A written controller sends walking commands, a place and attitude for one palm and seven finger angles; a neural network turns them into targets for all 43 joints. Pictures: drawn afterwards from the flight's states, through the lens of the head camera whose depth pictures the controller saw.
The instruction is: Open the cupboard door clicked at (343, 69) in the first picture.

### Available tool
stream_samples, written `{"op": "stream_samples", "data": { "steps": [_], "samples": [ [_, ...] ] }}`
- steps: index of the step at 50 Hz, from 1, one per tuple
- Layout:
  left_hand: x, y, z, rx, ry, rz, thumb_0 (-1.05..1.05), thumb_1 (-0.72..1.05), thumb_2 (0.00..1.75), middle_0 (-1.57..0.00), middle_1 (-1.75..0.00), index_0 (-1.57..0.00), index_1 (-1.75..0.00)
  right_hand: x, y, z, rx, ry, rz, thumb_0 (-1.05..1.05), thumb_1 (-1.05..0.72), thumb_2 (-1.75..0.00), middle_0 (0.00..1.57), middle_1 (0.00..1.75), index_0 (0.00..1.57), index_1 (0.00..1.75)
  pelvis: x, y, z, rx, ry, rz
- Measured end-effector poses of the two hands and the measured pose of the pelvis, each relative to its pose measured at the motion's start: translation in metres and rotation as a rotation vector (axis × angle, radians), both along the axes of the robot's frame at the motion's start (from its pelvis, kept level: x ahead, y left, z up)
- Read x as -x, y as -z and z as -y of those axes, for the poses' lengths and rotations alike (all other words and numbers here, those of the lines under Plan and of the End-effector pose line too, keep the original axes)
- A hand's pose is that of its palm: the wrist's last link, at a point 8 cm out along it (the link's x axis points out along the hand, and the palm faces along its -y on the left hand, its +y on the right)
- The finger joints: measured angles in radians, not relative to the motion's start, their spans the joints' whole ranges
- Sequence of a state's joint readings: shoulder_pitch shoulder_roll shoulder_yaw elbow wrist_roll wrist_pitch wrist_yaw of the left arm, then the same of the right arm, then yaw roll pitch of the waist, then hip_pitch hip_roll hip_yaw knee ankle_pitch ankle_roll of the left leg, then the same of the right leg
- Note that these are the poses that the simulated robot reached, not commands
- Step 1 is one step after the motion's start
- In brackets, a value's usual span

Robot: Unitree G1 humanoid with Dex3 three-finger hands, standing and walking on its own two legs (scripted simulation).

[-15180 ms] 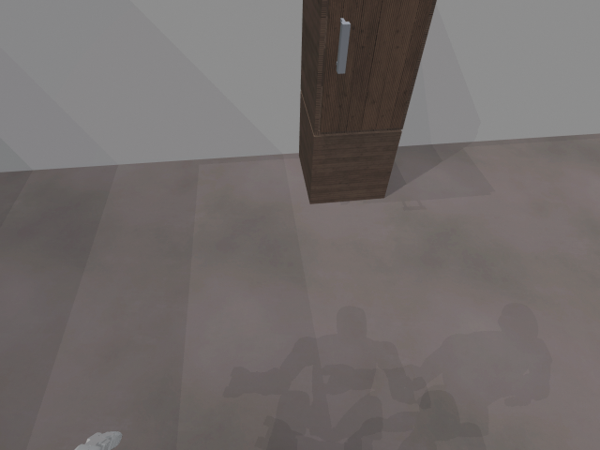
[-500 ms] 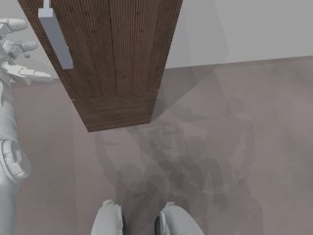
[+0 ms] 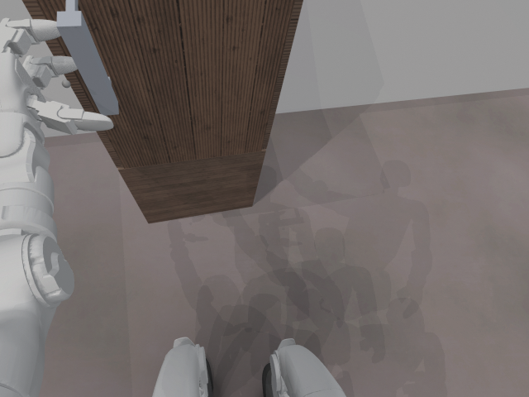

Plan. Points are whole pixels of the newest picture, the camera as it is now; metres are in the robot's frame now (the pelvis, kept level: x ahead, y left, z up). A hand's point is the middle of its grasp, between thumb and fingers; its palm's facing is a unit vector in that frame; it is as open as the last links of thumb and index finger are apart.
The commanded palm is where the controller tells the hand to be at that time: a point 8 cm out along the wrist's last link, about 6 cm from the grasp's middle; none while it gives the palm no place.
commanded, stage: slide the fingers in behind the handle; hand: left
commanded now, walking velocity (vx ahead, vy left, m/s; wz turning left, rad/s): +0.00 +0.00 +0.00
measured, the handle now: (92, 58) +0.59 +0.20 +0.08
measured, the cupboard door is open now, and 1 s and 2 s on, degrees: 0 0 0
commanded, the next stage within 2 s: close the thumb around the handle in 1.16 s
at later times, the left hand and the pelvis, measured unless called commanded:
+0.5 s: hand (86, 87) +0.53 +0.20 +0.08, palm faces +0.14 -0.99 +0.00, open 14.0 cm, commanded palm +0.51 +0.23 +0.08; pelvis +0.00 -0.01 +0.00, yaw +0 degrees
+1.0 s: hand (99, 86) +0.54 +0.18 +0.08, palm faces +0.15 -0.99 -0.02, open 14.0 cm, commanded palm +0.51 +0.22 +0.08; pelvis +0.00 -0.01 +0.00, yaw +0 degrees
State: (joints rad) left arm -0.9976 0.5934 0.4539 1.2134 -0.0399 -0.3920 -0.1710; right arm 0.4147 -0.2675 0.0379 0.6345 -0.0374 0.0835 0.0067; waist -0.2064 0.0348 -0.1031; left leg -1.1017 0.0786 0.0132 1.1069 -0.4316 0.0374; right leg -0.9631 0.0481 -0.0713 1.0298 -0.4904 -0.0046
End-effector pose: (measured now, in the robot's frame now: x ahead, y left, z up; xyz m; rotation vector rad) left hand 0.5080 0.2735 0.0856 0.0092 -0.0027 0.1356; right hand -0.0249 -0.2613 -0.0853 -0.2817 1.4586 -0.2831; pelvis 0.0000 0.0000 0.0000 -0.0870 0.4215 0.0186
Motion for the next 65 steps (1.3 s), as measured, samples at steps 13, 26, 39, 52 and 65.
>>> {"op": "stream_samples", "data": {
  "steps": [13,26,39,52,65],
  "samples": [
    [0.004,-0.006,0.01,-0.004,0.004,-0.002,-0.02,-0.5,0.3,-0.3,-1.21,-0.3,-1.2,-0.011,0.003,0.0,-0.031,-0.01,0.022,0.0,-0.9,-0.89,0.21,0.3,0.2,0.3,-0.004,-0.003,0.006,-0.005,-0.009,0.015],
    [0.003,0.002,0.025,0.005,-0.008,0.008,-0.02,-0.5,0.3,-0.3,-1.2,-0.3,-1.2,-0.014,0.004,0.008,-0.023,-0.009,0.038,0.0,-0.9,-0.89,0.21,0.3,0.2,0.3,-0.004,-0.001,0.01,-0.011,-0.001,0.009],
    [0.002,0.002,0.043,0.03,0.001,-0.03,-0.02,-0.5,0.3,-0.3,-1.2,-0.3,-1.2,-0.013,0.006,0.005,-0.044,-0.006,0.041,0.0,-0.9,-0.89,0.21,0.3,0.2,0.3,-0.004,-0.002,0.011,-0.014,-0.008,0.017],
    [0.002,0.004,0.038,-0.001,-0.012,-0.022,-0.02,-0.5,0.3,-0.3,-1.2,-0.3,-1.2,-0.004,0.009,0.003,-0.05,0.007,0.022,0.0,-0.9,-0.89,0.21,0.3,0.2,0.3,-0.002,-0.001,0.01,-0.016,-0.001,0.013],
    [0.0,0.003,0.041,0.009,0.004,-0.023,-0.02,-0.5,0.3,-0.3,-1.2,-0.3,-1.2,-0.008,0.005,0.005,-0.032,-0.006,0.031,0.0,-0.9,-0.89,0.21,0.3,0.2,0.3,-0.002,-0.001,0.008,-0.01,-0.009,0.011]
  ]
}}
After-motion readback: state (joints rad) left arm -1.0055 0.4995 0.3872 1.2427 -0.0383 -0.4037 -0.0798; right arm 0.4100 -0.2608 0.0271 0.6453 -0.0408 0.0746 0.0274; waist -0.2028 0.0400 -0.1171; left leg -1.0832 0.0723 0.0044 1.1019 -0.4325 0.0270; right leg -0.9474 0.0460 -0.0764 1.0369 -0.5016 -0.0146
